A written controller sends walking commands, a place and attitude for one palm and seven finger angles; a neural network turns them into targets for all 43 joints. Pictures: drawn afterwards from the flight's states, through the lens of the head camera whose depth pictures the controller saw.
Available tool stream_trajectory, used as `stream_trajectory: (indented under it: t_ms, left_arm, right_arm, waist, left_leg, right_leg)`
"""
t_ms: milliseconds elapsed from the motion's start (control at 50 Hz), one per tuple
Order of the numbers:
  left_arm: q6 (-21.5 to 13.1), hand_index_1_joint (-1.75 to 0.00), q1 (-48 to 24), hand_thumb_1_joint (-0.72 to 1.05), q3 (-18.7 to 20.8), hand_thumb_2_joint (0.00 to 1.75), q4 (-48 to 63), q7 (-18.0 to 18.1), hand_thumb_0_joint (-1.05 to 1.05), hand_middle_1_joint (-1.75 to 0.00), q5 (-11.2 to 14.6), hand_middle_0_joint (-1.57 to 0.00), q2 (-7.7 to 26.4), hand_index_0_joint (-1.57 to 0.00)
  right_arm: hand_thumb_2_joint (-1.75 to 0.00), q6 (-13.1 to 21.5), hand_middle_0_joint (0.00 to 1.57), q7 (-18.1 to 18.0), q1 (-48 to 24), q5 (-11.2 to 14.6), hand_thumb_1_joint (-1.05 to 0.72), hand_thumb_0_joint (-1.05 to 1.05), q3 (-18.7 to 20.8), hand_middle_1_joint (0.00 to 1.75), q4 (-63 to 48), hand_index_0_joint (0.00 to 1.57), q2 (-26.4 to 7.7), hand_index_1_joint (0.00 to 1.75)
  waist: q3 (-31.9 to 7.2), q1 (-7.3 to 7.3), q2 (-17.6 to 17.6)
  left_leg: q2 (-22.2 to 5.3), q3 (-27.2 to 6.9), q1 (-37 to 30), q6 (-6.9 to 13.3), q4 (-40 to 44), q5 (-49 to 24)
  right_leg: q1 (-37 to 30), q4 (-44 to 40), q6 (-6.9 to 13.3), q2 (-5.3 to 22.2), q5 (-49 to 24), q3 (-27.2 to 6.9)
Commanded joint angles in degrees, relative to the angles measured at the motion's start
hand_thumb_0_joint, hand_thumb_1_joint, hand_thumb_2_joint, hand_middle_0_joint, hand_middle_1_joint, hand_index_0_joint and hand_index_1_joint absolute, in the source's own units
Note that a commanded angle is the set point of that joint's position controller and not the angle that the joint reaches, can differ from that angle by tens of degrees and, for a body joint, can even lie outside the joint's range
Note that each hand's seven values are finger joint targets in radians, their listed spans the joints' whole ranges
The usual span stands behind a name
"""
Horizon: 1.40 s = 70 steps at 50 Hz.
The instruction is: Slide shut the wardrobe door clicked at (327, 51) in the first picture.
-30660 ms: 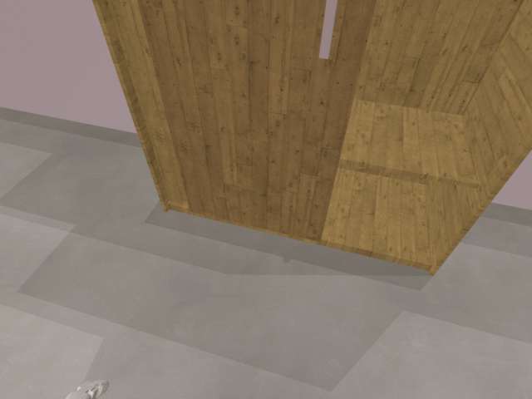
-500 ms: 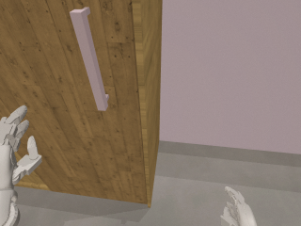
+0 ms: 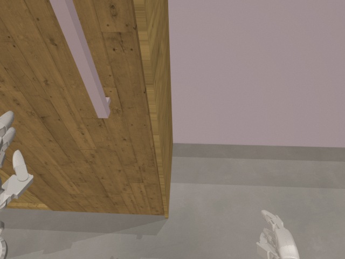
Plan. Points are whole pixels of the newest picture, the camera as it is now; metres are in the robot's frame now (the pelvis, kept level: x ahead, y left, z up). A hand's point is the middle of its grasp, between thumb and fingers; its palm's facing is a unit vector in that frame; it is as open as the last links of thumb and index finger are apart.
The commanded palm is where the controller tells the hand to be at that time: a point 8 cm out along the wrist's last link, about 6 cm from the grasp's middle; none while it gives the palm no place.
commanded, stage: step back with the hand held close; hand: left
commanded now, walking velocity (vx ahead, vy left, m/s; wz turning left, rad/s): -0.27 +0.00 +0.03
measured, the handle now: (89, 62) +0.43 +0.21 +0.25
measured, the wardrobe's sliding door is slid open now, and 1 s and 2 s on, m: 0.00 0.00 0.00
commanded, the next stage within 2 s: stop stepping back and stand still in 1.14 s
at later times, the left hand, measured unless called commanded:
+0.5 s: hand (0, 223) +0.14 +0.28 +0.15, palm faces +0.47 -0.78 -0.42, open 7.4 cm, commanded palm +0.07 +0.31 +0.17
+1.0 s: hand out of the picture +0.06 +0.23 +0.17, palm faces +0.30 -0.82 -0.49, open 7.4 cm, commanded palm +0.00 +0.30 +0.17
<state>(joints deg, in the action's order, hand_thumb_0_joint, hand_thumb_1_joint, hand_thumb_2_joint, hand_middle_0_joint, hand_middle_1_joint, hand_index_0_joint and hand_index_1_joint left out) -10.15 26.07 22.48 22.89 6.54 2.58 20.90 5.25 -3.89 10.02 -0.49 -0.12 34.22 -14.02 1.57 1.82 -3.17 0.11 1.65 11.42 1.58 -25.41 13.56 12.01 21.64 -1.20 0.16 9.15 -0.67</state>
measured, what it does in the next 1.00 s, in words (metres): walks backwards: right foot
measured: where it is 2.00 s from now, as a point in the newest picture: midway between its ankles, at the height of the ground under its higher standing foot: outside the picture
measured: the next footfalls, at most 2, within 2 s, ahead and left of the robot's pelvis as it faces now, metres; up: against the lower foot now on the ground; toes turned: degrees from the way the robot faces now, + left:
right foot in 0.74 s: -0.12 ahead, -0.12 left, +0.00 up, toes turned +3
left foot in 1.14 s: -0.12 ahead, +0.11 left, +0.00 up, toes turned -2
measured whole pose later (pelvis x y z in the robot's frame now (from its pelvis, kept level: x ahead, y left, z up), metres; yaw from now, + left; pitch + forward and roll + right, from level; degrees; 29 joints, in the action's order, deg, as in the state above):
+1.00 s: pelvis -0.15 +0.00 -0.02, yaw -1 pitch +1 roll -3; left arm -15.9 31.3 23.8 33.8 6.0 2.6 26.1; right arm 6.4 -3.3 7.5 -0.4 -0.1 33.5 -10.1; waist 2.7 -0.3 -0.9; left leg -2.2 0.0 29.4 0.7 -31.5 6.1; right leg 15.0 31.7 0.9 -5.1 17.9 -1.8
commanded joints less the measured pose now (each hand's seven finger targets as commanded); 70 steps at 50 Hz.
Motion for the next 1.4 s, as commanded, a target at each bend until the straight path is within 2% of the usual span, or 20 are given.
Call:
stream_trajectory:
  t_ms: [0, 140, 300, 460, 520, 560, 620, 740, 820, 840, 900, 980, 1020, 1100, 1140, 1180, 1200, 1280, 1340, 1380]
  left_arm:
    - [-3.6, -0.3, 2.5, 0.9, 7.8, 0.9, 12.4, 1.2, 0.0, -0.3, 0.4, -0.2, 11.7, -0.2]
    - [-4.7, -0.3, 3.3, 0.9, 10.2, 0.9, 17.3, 2.1, 0.0, -0.3, -0.1, -0.2, 13.5, -0.2]
    - [-5.8, -0.3, -0.5, 0.9, 8.2, 0.9, 13.6, 2.1, 0.0, -0.3, -1.4, -0.2, 10.5, -0.2]
    - [-7.8, -0.3, -3.5, 0.9, 7.8, 0.9, 17.3, 3.0, 0.0, -0.3, -1.6, -0.2, 12.0, -0.2]
    - [-8.3, -0.3, -2.8, 0.9, 9.1, 0.9, 19.7, 3.7, 0.0, -0.3, -1.5, -0.2, 13.1, -0.2]
    - [-8.8, -0.3, -1.6, 0.9, 10.4, 0.9, 20.7, 3.7, 0.0, -0.3, -2.2, -0.2, 12.4, -0.2]
    - [-9.3, -0.3, -0.7, 0.9, 12.2, 0.9, 20.5, 3.1, 0.0, -0.3, -2.5, -0.2, 13.7, -0.2]
    - [-10.6, -0.3, 0.5, 0.9, 8.2, 0.9, 17.8, 1.6, 0.0, -0.3, -1.4, -0.2, 10.5, -0.2]
    - [-10.9, -0.3, -1.4, 0.9, 8.5, 0.9, 19.8, 1.7, 0.0, -0.3, -0.5, -0.2, 13.4, -0.2]
    - [-10.4, -0.3, -0.8, 0.9, 8.0, 0.9, 21.4, 1.5, 0.0, -0.3, -0.2, -0.2, 13.0, -0.2]
    - [-9.3, -0.3, 5.3, 0.9, 11.7, 0.9, 23.2, 1.3, 0.0, -0.3, 1.3, -0.2, 15.5, -0.2]
    - [-7.8, -0.3, 6.7, 0.9, 12.8, 0.9, 19.9, 2.5, 0.0, -0.3, 1.5, -0.2, 16.7, -0.2]
    - [-6.5, -0.3, 4.1, 0.9, 11.7, 0.9, 17.9, 2.7, 0.0, -0.3, 0.9, -0.2, 15.3, -0.2]
    - [-6.1, -0.3, -0.7, 0.9, 7.7, 0.9, 11.5, 2.5, 0.0, -0.3, -0.3, -0.2, 12.9, -0.2]
    - [-7.2, -0.3, -2.3, 0.9, 8.0, 0.9, 14.2, 2.8, 0.0, -0.3, -1.0, -0.2, 14.2, -0.2]
    - [-8.0, -0.3, -0.5, 0.9, 7.6, 0.9, 18.3, 2.6, 0.0, -0.3, -0.6, -0.2, 14.2, -0.2]
    - [-8.0, -0.3, -0.1, 0.9, 7.5, 0.9, 23.8, 1.8, 0.0, -0.3, 0.2, -0.2, 14.4, -0.2]
    - [-6.7, -0.3, 5.8, 0.9, 8.0, 0.9, 29.6, 2.7, 0.0, -0.3, 0.2, -0.2, 13.1, -0.2]
    - [-4.5, -0.3, 9.1, 0.9, 10.5, 0.9, 26.1, 3.8, 0.0, -0.3, 0.5, -0.2, 13.7, -0.2]
    - [-3.1, -0.3, 8.9, 0.9, 10.9, 0.9, 19.8, 4.0, 0.0, -0.3, 0.0, -0.2, 13.5, -0.2]
  right_arm:
    - [-0.9, 1.0, 0.2, -0.7, -4.7, 0.3, -0.9, 0.0, 3.3, 0.3, -10.6, 0.2, -5.7, 0.3]
    - [-0.9, 0.4, 0.2, -1.5, -4.9, 0.2, -0.9, 0.0, 3.4, 0.3, -12.2, 0.2, -5.7, 0.3]
    - [-0.9, 2.2, 0.2, -1.3, -3.0, 0.4, -0.9, 0.0, 3.5, 0.3, -11.3, 0.2, -6.3, 0.3]
    - [-0.9, 3.6, 0.2, -1.0, -1.4, 0.1, -0.9, 0.0, 3.3, 0.3, -9.9, 0.2, -5.8, 0.3]
    - [-0.9, 4.1, 0.2, -1.3, -1.6, 0.0, -0.9, 0.0, 3.1, 0.3, -9.9, 0.2, -6.3, 0.3]
    - [-0.9, 4.9, 0.2, -1.6, -2.3, -0.1, -0.9, 0.0, 3.2, 0.3, -10.5, 0.2, -6.9, 0.3]
    - [-0.9, 5.5, 0.2, -1.2, -2.1, -0.7, -0.9, 0.0, 4.0, 0.3, -10.5, 0.2, -6.1, 0.3]
    - [-0.9, 6.9, 0.2, -0.3, -1.6, -1.2, -0.9, 0.0, 3.1, 0.3, -6.8, 0.2, -5.8, 0.3]
    - [-0.9, 6.0, 0.2, -0.4, -1.5, -1.0, -0.9, 0.0, 3.2, 0.3, -5.3, 0.2, -4.4, 0.3]
    - [-0.9, 5.9, 0.2, -0.5, -1.3, -0.3, -0.9, 0.0, 3.9, 0.3, -6.3, 0.2, -4.7, 0.3]
    - [-0.9, 4.3, 0.2, -0.3, -4.2, 0.0, -0.9, 0.0, 4.0, 0.3, -9.3, 0.2, -4.6, 0.3]
    - [-0.9, 1.9, 0.2, -0.6, -6.1, 0.4, -0.9, 0.0, 4.2, 0.3, -8.6, 0.2, -3.3, 0.3]
    - [-0.9, 1.6, 0.2, -0.8, -6.7, -0.3, -0.9, 0.0, 3.5, 0.3, -7.7, 0.2, -2.6, 0.3]
    - [-0.9, 1.6, 0.2, -2.3, -4.4, -0.3, -0.9, 0.0, 1.7, 0.3, -6.6, 0.2, -3.9, 0.3]
    - [-0.9, 2.4, 0.2, -2.3, -3.7, -0.2, -0.9, 0.0, 3.3, 0.3, -7.4, 0.2, -5.3, 0.3]
    - [-0.9, 4.0, 0.2, -1.0, -2.0, -0.2, -0.9, 0.0, 3.5, 0.3, -8.8, 0.2, -4.8, 0.3]
    - [-0.9, 4.6, 0.2, -0.8, -2.3, -1.3, -0.9, 0.0, 3.5, 0.3, -8.8, 0.2, -4.8, 0.3]
    - [-0.9, 6.7, 0.2, 0.7, -0.4, 0.0, -0.9, 0.0, 4.3, 0.3, -9.1, 0.2, -5.7, 0.3]
    - [-0.9, 5.9, 0.2, 0.1, -1.9, 0.0, -0.9, 0.0, 3.1, 0.3, -9.3, 0.2, -4.8, 0.3]
    - [-0.9, 4.2, 0.2, -0.5, -3.0, -0.4, -0.9, 0.0, 2.6, 0.3, -8.6, 0.2, -4.8, 0.3]
  waist:
    - [-13.4, -0.14, 2.9]
    - [-11.2, 0.1, -2.3]
    - [-4.9, -0.9, -0.3]
    - [-4.3, -1.96, 6.4]
    - [-5.2, -2.16, -1.6]
    - [-7.6, -1.33, -11.5]
    - [-9.0, -0.58, -8.5]
    - [-6.3, -1.43, -6.4]
    - [-21.1, -1.07, -1.5]
    - [-23.9, -1.47, 1.3]
    - [-20.2, -0.58, 0.2]
    - [-6.6, -0.53, 12.1]
    - [-2.7, -0.94, 10.2]
    - [-1.4, -2.84, 3.7]
    - [-9.8, -0.7, -9.2]
    - [-16.1, -0.33, -8.3]
    - [-19.3, -0.07, -11.9]
    - [-17.8, -0.89, -7.3]
    - [-11.9, -1.79, -8.7]
    - [-7.4, -1.95, -11.6]
  left_leg:
    - [-3.7, -2.4, -1.5, 0.2, 2.5, -17.7]
    - [-5.5, -5.0, 8.5, 1.2, 4.7, -12.8]
    - [-6.2, -7.0, 23.3, 3.0, 6.0, 14.6]
    - [-1.6, -5.2, 9.9, 0.6, -6.5, 15.1]
    - [-4.4, -9.5, 12.1, 1.3, 1.3, 17.1]
    - [-13.0, -19.2, 26.4, 5.0, 14.5, 24.0]
    - [-15.6, -19.4, 26.9, 6.8, 12.5, 16.5]
    - [-10.8, -14.7, 13.2, 4.0, 4.4, -1.6]
    - [-8.2, -6.4, -11.9, 0.9, -5.2, -40.2]
    - [-8.0, -5.2, -14.7, 0.9, -6.0, -41.3]
    - [-7.8, -6.0, -7.2, 1.1, -3.4, -19.4]
    - [1.5, -3.8, 3.5, -3.5, -30.5, 6.7]
    - [0.5, -6.8, 10.9, -3.2, -37.1, 10.1]
    - [-1.4, -4.2, 7.9, -2.6, 4.6, -9.4]
    - [-14.2, -13.6, 0.6, 1.4, 3.5, -45.7]
    - [-16.6, -15.2, -9.8, 4.0, 0.2, -57.9]
    - [-17.4, -18.5, -8.1, 3.3, 2.7, -53.2]
    - [-14.6, -14.9, -4.3, 5.9, 5.2, -22.2]
    - [-10.8, -14.4, 6.9, 2.8, 15.0, 15.8]
    - [-6.9, -9.8, 16.6, -1.2, 16.9, 26.6]
  right_leg:
    - [-5.3, 1.6, 0.8, 3.1, -16.4, -1.5]
    - [-7.5, 7.9, 0.2, 1.4, -13.9, -1.1]
    - [-6.8, 10.4, 0.8, 1.9, -3.2, -4.4]
    - [14.0, -2.5, 3.8, 6.9, 19.2, -9.1]
    - [11.6, 3.4, 2.2, 3.4, 17.1, -4.7]
    - [-4.8, 22.9, 0.0, -2.8, 6.2, 0.1]
    - [-6.5, 28.6, 0.2, -3.8, 6.5, -1.0]
    - [0.7, 7.0, 1.6, -2.5, 2.6, -1.3]
    - [5.2, 6.2, 1.0, 1.3, -21.3, -3.6]
    - [5.4, 7.5, -0.2, 0.2, -19.4, -2.2]
    - [6.5, 4.5, 0.8, 0.7, -4.2, -3.6]
    - [23.8, -9.9, 10.9, 18.0, 9.7, -19.3]
    - [22.3, -8.1, 12.8, 18.9, -1.1, -18.4]
    - [7.4, 9.5, 3.7, 5.9, -23.2, -4.6]
    - [7.4, 19.6, 1.4, -0.1, 0.0, -2.6]
    - [13.8, 24.3, 1.6, -1.7, 14.4, -1.9]
    - [11.9, 29.1, 1.1, -1.8, 18.9, -2.6]
    - [8.3, 26.4, 0.6, -2.2, 16.2, -0.8]
    - [-0.9, 14.0, 1.0, -3.3, 17.9, 3.6]
    - [-9.9, 4.9, 2.7, -4.8, 17.0, 7.4]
